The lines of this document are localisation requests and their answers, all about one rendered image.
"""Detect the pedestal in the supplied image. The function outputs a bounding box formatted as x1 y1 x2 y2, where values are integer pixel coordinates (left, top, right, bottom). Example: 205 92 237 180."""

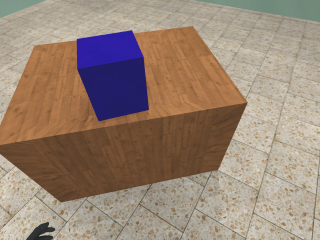
0 26 248 203

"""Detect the carton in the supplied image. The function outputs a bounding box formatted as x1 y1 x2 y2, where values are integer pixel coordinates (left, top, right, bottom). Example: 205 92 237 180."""
76 30 149 121

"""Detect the robot left hand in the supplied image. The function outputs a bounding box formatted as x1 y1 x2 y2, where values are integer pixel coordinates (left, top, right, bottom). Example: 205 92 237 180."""
26 222 55 240

